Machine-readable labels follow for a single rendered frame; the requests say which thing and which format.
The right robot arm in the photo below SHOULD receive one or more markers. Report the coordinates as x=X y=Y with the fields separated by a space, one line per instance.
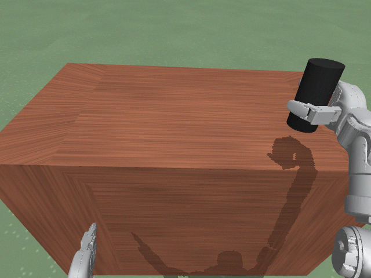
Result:
x=351 y=256

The can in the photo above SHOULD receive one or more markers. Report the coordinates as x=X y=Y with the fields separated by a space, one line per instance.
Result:
x=317 y=85

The left robot hand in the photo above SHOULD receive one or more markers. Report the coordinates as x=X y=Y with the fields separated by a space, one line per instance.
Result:
x=84 y=259

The right robot hand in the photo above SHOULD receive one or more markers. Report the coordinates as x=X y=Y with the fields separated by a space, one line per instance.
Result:
x=345 y=96

